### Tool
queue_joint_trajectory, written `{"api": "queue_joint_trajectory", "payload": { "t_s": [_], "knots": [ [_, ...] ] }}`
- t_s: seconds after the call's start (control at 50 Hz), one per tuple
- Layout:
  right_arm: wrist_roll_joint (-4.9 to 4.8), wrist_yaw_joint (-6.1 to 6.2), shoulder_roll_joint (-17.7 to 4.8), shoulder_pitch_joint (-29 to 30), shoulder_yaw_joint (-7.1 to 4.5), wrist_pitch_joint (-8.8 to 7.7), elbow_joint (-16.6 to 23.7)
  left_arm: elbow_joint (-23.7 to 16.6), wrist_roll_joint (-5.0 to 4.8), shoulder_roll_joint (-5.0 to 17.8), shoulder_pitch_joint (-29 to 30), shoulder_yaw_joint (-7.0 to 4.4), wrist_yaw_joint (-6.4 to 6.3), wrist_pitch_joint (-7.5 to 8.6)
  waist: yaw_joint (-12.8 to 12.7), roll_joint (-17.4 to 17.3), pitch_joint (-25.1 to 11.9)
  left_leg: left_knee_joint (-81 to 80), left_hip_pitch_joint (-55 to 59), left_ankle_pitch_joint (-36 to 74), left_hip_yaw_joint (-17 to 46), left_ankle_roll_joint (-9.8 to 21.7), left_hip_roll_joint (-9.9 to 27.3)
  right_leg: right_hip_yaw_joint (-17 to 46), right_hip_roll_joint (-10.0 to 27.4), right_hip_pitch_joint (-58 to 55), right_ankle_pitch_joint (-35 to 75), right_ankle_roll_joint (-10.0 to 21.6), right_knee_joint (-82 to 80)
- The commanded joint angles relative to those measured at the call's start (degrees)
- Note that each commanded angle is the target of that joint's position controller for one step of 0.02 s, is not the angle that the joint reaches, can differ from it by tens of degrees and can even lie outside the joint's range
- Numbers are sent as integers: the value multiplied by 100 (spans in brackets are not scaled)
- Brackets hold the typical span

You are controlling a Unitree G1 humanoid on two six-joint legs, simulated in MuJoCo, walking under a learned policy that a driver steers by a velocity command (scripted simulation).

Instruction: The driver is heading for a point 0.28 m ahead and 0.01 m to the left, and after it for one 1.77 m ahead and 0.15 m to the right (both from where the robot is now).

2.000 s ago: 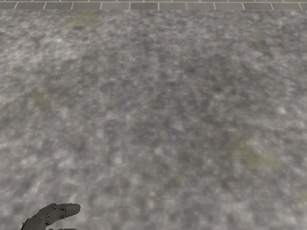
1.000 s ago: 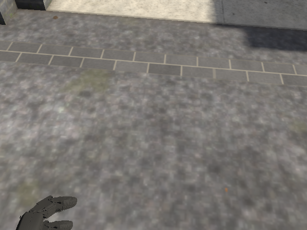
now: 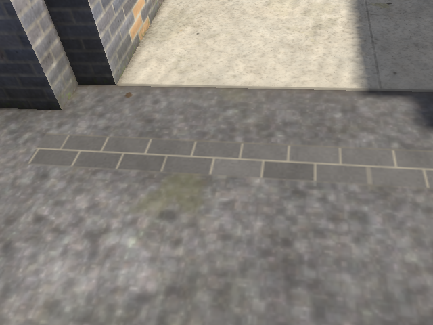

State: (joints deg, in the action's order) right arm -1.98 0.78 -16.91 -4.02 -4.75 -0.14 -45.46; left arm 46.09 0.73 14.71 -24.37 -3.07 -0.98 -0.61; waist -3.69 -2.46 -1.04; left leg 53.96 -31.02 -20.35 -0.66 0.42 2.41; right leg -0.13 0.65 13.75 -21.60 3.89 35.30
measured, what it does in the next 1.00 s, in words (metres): walks ahead: left foot, then right foot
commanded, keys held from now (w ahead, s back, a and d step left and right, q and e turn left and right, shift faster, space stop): w+e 0.24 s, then w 0.76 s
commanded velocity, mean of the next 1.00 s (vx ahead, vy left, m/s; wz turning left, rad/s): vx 0.45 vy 0.00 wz -0.26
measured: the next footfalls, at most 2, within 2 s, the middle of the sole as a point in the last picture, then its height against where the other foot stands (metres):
left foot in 0.44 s outside the picture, level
right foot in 0.92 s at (329, 311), level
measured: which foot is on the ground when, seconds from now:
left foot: up 0.00-0.42, down 0.44-0.92, up 0.94-1.00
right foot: down 0.00-0.46, up 0.48-0.90, down 0.92-1.00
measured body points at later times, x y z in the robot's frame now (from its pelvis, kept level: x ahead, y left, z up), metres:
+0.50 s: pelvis +0.22 +0.03 -0.01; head +0.25 +0.01 +0.44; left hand +0.27 +0.31 -0.13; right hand +0.36 -0.27 -0.10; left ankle +0.30 +0.12 -0.73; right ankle +0.01 -0.08 -0.67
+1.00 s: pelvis +0.50 -0.08 -0.01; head +0.53 -0.10 +0.44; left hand +0.75 +0.11 -0.09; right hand +0.43 -0.35 -0.15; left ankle +0.36 +0.10 -0.65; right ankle +0.56 -0.19 -0.73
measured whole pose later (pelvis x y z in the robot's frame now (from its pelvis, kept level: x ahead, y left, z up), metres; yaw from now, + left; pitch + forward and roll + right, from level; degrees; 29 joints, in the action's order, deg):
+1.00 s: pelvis +0.50 -0.08 -0.01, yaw -14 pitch +2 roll +1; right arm -1.5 -0.7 -16.5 -19.7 -1.9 -4.3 -53.7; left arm 39.1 -0.3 15.1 -5.2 -2.3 1.7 4.9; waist 2.5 -0.8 2.9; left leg 61.3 -13.0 -26.6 2.4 1.7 0.0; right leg -2.2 -1.1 25.7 -8.7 3.5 32.1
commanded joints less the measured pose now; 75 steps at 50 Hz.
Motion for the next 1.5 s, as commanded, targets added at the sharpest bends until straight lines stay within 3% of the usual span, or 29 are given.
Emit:
{"api": "queue_joint_trajectory", "payload": {
  "t_s": [0.02,0.1,0.3,0.4,0.42,0.44,0.46,0.48,0.5,0.52,0.56,0.72,0.82,0.86,0.9,0.92,0.94,0.96,0.98,1.02,1.1,1.22,1.34,1.38,1.42,1.44,1.46,1.48,1.5],
  "knots": [
    [204,28,-722,739,-249,-284,436,-490,-74,1125,491,-224,-90,319,306,1101,842,254,-1587,1027,487,-69,67,2764,1456,-372,-1527,617,-2981],
    [157,-82,-388,813,-204,-380,335,-259,-123,774,-330,-139,-116,423,139,920,430,-468,-1482,1934,420,-177,-104,2031,1172,-1315,17,517,-2834],
    [78,-303,-276,1595,-20,-659,580,-84,-197,960,-716,-251,-156,325,-320,1172,731,-2420,-773,2032,266,-394,-195,1902,1120,-1327,865,718,-2441],
    [85,-319,-670,675,-101,-774,391,-103,-201,1062,-363,-291,-128,248,185,1447,408,-2950,769,1603,-40,76,-392,1899,1183,-1400,3204,513,-1638],
    [117,-273,-890,-70,-199,-779,176,-142,-163,955,-275,-251,-113,247,522,1301,-135,-3033,1832,1725,-41,296,-378,1609,875,-1267,4104,359,-781],
    [204,-244,-1174,-1195,-263,-779,7,-273,-68,752,-146,-157,-98,258,1018,851,-1119,-2705,3652,1505,835,711,449,1398,594,-315,3468,178,770],
    [227,-247,-1721,-2034,-416,-701,-256,-368,-114,113,-818,13,-64,360,805,-1159,-2005,-3047,5741,450,3458,1616,1837,909,-454,1913,347,-316,2925],
    [109,-307,-1155,-2003,-268,-721,-374,-284,-300,489,-771,-43,-85,466,872,-1322,-1747,-3903,5508,-564,4572,1679,2056,1250,-412,2716,-1000,-287,3782],
    [84,-285,-790,-1523,-155,-711,-297,-388,-398,922,-85,-154,-66,522,878,-794,-744,-3956,4694,-605,3670,1432,1838,1195,-60,3100,-608,-194,3996],
    [133,-258,-624,-1131,-91,-670,-213,-471,-335,934,373,-142,-52,552,770,-289,-298,-4003,3910,-67,2852,1279,1566,937,244,2935,-149,-140,3819],
    [248,-237,-350,-813,23,-642,-196,-545,-170,804,668,-170,0,562,492,-222,116,-4279,2885,932,2014,1205,1161,745,583,2508,367,-146,3204],
    [86,-133,-702,-1149,10,-601,-410,-963,-109,232,1841,52,157,586,606,-144,469,-4733,2148,2656,508,1120,669,47,500,2063,2146,-390,497],
    [18,-98,-878,-1742,-3,-476,-654,-1245,-180,412,2563,16,291,615,739,-108,531,-4484,3008,2803,557,955,1061,72,267,1892,2458,-204,-453],
    [39,-78,-970,-1753,-28,-394,-678,-1244,-163,581,2402,-53,320,611,542,-167,351,-4005,3405,3708,525,837,1163,-1,133,1557,2019,-50,-554],
    [84,-56,-942,-1648,2,-310,-636,-887,-144,954,1125,-263,278,584,-166,-161,-450,-2379,3161,5060,217,607,835,-261,-136,-241,1943,249,-691],
    [213,-41,-727,-1677,107,-310,-482,-693,-89,1331,102,-379,211,550,-524,327,-1264,-677,2018,3680,40,423,543,701,770,-1996,2156,590,-430],
    [205,-107,127,-2526,364,-427,-426,-576,-62,1820,-161,-456,241,545,-79,1949,-2163,1462,-152,-460,72,96,-527,3589,2202,-3856,960,1599,-1051],
    [83,-159,-503,-2196,230,-549,-529,-594,-116,1186,-218,-312,245,536,-309,1498,-2190,2094,-780,-1233,781,162,-355,4271,2158,-3801,375,1524,-1606],
    [-61,-184,-834,-1578,134,-623,-301,-646,-113,1012,280,-230,228,550,-254,1219,-1172,2183,-1172,-837,664,236,-65,3357,1957,-3032,642,1262,-1715],
    [49,-146,-715,-1060,132,-637,-206,-706,-53,800,949,-160,241,568,71,507,-309,1555,-853,-55,477,200,364,2172,1512,-1498,1914,1056,-1981],
    [127,-129,-335,-1255,177,-387,-270,-585,-77,742,1150,-149,267,701,496,608,-59,778,-222,428,435,31,579,1365,1263,-463,2389,1106,-2630],
    [193,-188,-239,-25,239,-411,58,-268,-110,1004,793,-215,145,664,200,511,377,-1375,-359,2348,248,-134,434,505,944,-382,2236,861,-2929],
    [121,-321,-377,779,238,-491,368,150,-197,1154,264,-268,99,533,-8,563,540,-2339,-368,2242,227,74,226,543,1332,-1295,2161,706,-2549],
    [122,-356,-491,629,198,-523,364,217,-204,1206,294,-293,69,461,133,652,435,-2480,-114,1801,153,224,143,589,1447,-1615,2657,599,-2237],
    [141,-320,-772,-392,28,-539,60,213,-186,1165,446,-264,43,385,688,666,-176,-2680,1348,1634,-183,457,-189,290,1114,-1535,4203,376,-1024],
    [172,-265,-1124,-1398,-112,-530,-194,132,-104,933,384,-157,20,372,1059,383,-952,-2462,2926,1775,324,728,302,38,807,-769,3641,176,389],
    [235,-227,-1733,-1995,-263,-473,-293,-21,-66,353,-231,29,70,476,895,-999,-1721,-2776,5098,912,2879,1647,1715,-218,-134,1591,1232,-311,2642],
    [134,-258,-1295,-2067,-142,-462,-327,60,-135,521,-129,14,82,601,1018,-1170,-1984,-3651,5338,16,4295,1861,1956,593,-363,2465,-1190,-322,3528],
    [114,-256,-1010,-1650,-43,-476,-263,-52,-302,990,327,-117,120,681,976,-760,-1122,-3762,4695,-330,3574,1569,1799,721,-7,3006,-902,-223,3889]
  ]
}}
Keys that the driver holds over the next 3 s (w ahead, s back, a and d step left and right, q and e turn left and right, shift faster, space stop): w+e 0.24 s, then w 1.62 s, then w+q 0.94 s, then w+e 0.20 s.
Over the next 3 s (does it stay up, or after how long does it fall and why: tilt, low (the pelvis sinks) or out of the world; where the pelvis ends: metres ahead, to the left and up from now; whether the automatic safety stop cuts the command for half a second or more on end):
stays up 1.62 -0.16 0.00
